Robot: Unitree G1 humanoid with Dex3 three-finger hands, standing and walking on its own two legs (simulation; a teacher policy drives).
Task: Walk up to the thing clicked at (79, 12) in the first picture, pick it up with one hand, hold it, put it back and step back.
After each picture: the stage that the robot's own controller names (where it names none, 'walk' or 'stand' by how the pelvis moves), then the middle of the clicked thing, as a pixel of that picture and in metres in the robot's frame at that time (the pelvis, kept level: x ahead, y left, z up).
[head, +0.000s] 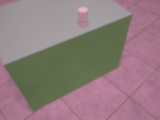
stand; (83, 17) +0.92 +0.01 -0.09
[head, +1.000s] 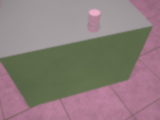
walk; (93, 21) +0.81 -0.03 -0.07
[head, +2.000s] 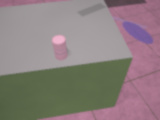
walk; (60, 48) +0.60 +0.18 -0.07
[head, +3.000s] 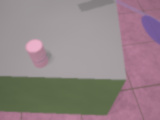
stand; (37, 54) +0.48 +0.23 -0.06
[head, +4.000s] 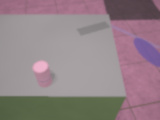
walk; (43, 74) +0.46 +0.20 -0.08
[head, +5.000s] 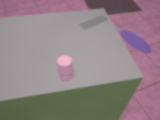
stand; (65, 68) +0.49 +0.10 -0.08
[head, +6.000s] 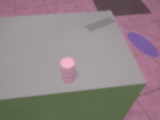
stand; (68, 70) +0.48 +0.10 -0.09
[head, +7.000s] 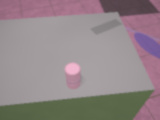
stand; (73, 76) +0.45 +0.07 -0.09
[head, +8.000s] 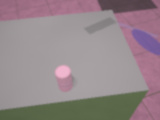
stand; (64, 79) +0.44 +0.11 -0.09
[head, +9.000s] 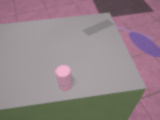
stand; (64, 78) +0.45 +0.11 -0.10
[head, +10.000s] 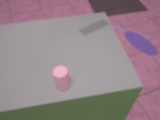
rise first; (61, 79) +0.45 +0.13 -0.10
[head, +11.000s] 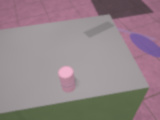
rise first; (67, 79) +0.45 +0.12 -0.09
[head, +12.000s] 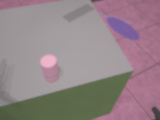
go down; (50, 69) +0.47 +0.11 -0.07
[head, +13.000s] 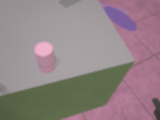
go down; (45, 58) +0.47 +0.11 -0.03
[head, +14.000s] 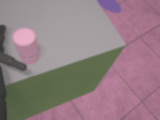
close in; (27, 47) +0.48 +0.12 +0.01
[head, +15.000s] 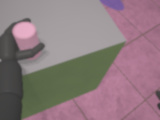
close; (28, 42) +0.49 +0.11 +0.02
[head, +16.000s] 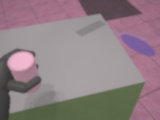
lift; (26, 73) +0.33 +0.18 +0.15
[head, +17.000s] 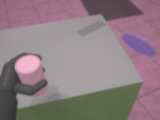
hold; (32, 76) +0.32 +0.17 +0.13
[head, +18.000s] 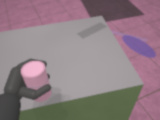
hold; (37, 82) +0.32 +0.16 +0.11
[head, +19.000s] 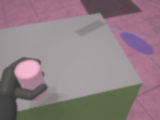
hold; (32, 81) +0.32 +0.17 +0.11
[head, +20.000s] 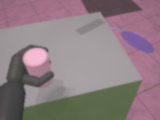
crouch; (39, 69) +0.35 +0.14 +0.13
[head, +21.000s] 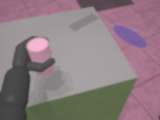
crouch; (41, 57) +0.41 +0.14 +0.10
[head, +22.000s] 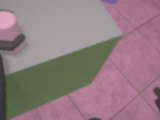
lower; (8, 33) +0.51 +0.15 +0.03
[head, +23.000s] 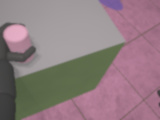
lower; (20, 45) +0.48 +0.14 +0.02
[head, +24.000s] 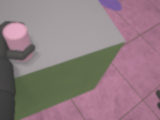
lower; (19, 43) +0.49 +0.14 +0.02
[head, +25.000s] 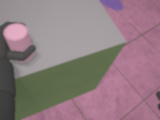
lower; (20, 44) +0.48 +0.14 +0.02
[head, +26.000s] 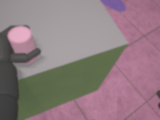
open; (24, 46) +0.48 +0.13 +0.01
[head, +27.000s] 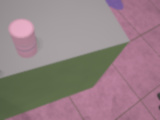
rise; (24, 40) +0.48 +0.13 +0.02
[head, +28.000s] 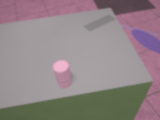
sink last; (63, 74) +0.45 +0.13 -0.04
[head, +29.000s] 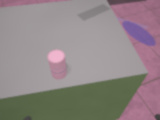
stand; (57, 65) +0.46 +0.13 -0.03
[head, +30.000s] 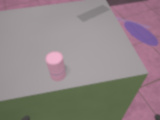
stand; (56, 66) +0.46 +0.13 -0.02
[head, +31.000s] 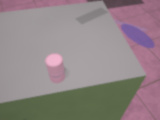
stand; (55, 68) +0.45 +0.13 -0.03
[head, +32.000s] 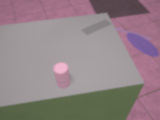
stand; (62, 75) +0.47 +0.13 -0.09
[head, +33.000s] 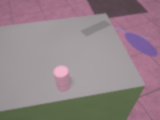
stand; (62, 79) +0.45 +0.12 -0.10
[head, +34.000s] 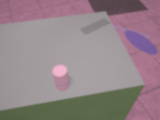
stand; (61, 78) +0.45 +0.12 -0.10
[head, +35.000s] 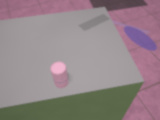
walk; (60, 75) +0.45 +0.12 -0.09
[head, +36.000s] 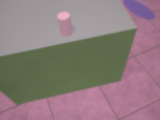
walk; (65, 24) +0.73 +0.13 -0.08
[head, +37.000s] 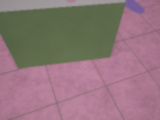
stand; out of the picture +1.08 +0.09 -0.07
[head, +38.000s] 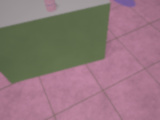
stand; (49, 0) +0.97 +0.22 -0.08
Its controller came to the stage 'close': yes
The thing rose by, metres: 0.20
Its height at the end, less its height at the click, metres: +0.00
